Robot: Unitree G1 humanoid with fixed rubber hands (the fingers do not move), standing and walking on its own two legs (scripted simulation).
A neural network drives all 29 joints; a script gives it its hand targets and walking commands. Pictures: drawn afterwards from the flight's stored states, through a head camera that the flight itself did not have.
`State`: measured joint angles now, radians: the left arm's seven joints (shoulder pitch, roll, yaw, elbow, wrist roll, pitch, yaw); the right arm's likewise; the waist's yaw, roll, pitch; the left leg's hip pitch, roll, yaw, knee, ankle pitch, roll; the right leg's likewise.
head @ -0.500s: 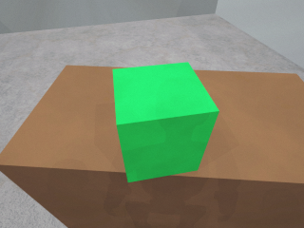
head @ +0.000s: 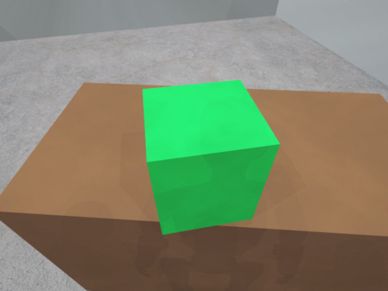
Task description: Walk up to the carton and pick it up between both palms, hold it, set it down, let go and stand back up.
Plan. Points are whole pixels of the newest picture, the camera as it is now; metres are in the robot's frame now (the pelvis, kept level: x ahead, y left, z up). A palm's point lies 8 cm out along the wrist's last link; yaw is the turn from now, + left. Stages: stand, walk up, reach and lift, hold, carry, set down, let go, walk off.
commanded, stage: stand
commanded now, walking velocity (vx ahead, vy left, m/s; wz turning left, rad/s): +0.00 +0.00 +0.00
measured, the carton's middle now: (200, 158) +0.39 +0.01 +0.08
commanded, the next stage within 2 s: none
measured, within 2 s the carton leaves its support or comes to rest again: neither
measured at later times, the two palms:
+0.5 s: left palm out of the picture +0.00 +0.23 -0.14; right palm out of the picture +0.00 -0.24 -0.13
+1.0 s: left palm out of the picture +0.00 +0.23 -0.14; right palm out of the picture +0.00 -0.24 -0.14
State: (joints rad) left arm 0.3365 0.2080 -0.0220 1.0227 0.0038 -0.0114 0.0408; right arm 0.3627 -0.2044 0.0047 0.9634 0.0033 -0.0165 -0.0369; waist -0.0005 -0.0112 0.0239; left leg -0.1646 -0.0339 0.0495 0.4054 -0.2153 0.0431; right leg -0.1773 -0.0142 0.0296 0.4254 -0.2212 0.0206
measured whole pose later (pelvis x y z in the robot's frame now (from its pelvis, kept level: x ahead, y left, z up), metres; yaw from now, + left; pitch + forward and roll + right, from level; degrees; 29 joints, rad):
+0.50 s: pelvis +0.00 +0.00 +0.00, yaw +0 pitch -1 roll +0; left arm 0.33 0.19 -0.02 1.05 0.00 -0.01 0.05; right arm 0.35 -0.19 0.01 1.00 0.00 -0.02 -0.04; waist 0.00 -0.01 0.02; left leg -0.16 -0.03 0.04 0.40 -0.22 0.04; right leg -0.17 -0.01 0.03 0.42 -0.22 0.02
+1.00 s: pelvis +0.01 +0.00 +0.00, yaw +0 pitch -1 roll +0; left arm 0.33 0.19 -0.02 1.07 0.00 -0.01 0.05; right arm 0.35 -0.18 0.01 1.03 0.00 -0.02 -0.05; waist 0.00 -0.01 0.03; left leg -0.15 -0.03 0.04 0.39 -0.22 0.04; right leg -0.16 -0.01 0.02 0.41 -0.23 0.02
